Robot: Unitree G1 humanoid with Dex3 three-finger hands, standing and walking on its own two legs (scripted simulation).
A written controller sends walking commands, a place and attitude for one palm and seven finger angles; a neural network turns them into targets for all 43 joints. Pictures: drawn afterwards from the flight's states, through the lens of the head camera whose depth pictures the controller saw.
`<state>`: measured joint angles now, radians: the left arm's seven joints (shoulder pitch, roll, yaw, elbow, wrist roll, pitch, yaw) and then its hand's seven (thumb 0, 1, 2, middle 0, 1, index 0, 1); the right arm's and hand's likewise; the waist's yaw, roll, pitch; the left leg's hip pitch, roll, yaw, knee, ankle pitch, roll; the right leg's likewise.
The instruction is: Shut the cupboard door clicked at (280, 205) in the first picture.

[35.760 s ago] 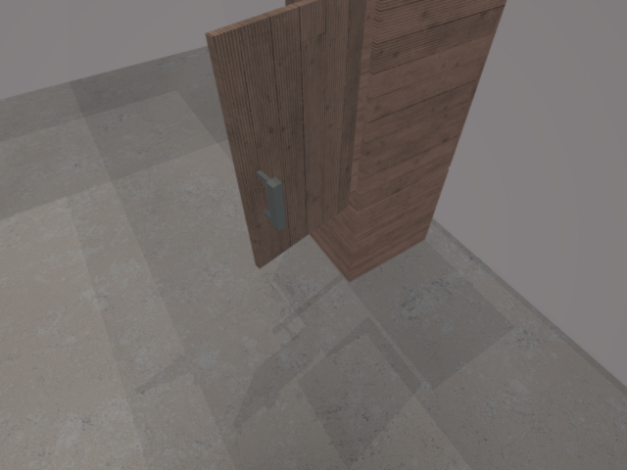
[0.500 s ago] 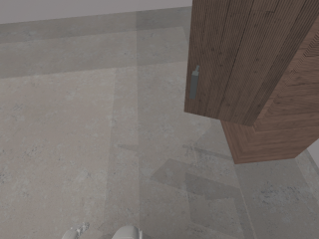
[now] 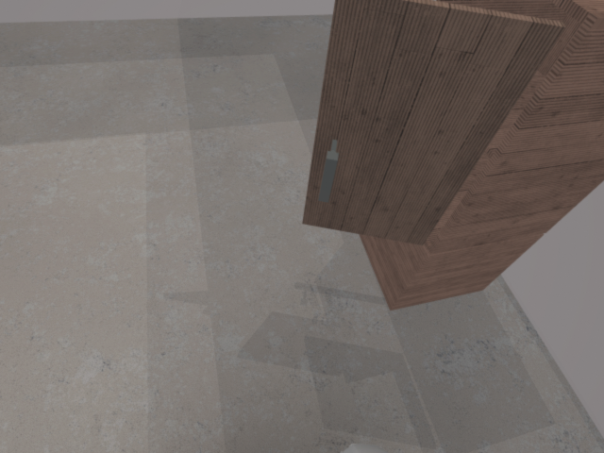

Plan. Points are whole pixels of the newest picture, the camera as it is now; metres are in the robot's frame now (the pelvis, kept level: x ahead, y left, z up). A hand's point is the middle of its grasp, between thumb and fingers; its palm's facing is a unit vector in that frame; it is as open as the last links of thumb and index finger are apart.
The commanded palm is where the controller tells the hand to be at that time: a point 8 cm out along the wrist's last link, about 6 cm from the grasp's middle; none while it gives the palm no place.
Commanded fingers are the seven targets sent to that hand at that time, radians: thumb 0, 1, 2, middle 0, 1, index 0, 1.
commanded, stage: take the last steps up to it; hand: left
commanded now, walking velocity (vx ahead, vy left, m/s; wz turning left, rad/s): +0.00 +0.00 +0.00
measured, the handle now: (329, 171) +0.67 -0.02 -0.10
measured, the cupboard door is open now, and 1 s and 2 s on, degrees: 67 67 67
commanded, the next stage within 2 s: come to a stop and stand still in 0.70 s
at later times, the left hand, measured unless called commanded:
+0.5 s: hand out of the picture +0.11 +0.11 -0.18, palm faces -0.08 -0.98 -0.18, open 7.4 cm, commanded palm none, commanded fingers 0.00 0.90 0.90 -0.20 -0.30 -0.20 -0.30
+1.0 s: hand (282, 356) +0.29 +0.05 -0.18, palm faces -0.11 -0.96 -0.24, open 7.4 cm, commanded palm none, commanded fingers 0.00 0.90 0.90 -0.20 -0.30 -0.20 -0.30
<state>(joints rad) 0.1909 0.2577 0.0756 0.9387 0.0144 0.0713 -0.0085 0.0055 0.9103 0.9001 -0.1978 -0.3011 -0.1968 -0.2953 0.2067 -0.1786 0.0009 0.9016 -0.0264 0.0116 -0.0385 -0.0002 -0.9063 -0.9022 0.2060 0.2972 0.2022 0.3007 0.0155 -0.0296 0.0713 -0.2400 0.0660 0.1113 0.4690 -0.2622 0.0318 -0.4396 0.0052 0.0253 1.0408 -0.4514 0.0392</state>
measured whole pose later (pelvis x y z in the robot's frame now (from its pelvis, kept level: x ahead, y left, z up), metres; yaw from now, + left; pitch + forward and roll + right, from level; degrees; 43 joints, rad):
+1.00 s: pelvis +0.20 -0.14 -0.02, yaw -7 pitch +0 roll +1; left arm 0.20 0.18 0.03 1.02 0.02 0.00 0.01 0.00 0.91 0.90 -0.20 -0.30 -0.19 -0.30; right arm 0.28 -0.17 -0.04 1.06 -0.01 0.04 -0.02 0.00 -0.91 -0.90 0.21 0.30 0.20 0.30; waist -0.01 0.03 0.06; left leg -0.23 0.10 0.09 0.62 -0.43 -0.04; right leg -0.35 -0.06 -0.03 0.60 -0.25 0.01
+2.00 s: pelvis +0.17 -0.14 +0.00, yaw -7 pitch -2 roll +0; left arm 0.28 0.14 -0.01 1.12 0.00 0.01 0.04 0.01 0.93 0.90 -0.20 -0.30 -0.20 -0.30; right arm 0.31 -0.17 -0.01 1.15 -0.01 0.03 -0.03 0.00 -0.91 -0.90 0.20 0.30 0.20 0.30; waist -0.01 -0.03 0.04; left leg -0.19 0.03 0.08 0.37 -0.16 0.00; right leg -0.10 0.03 0.01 0.38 -0.25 -0.03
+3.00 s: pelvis +0.17 -0.12 -0.04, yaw -3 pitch +5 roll +1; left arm 0.32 0.16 0.08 0.16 -0.18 -0.26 0.01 0.01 0.91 0.90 -0.25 -0.36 -0.25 -0.36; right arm 0.27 -0.25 -0.03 0.75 0.03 -0.29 -0.02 0.01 -0.91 -0.90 0.20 0.30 0.20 0.30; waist -0.04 0.02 -0.08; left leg -0.51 -0.04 0.05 0.75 -0.32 0.03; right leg -0.45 -0.03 -0.04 0.79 -0.43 -0.01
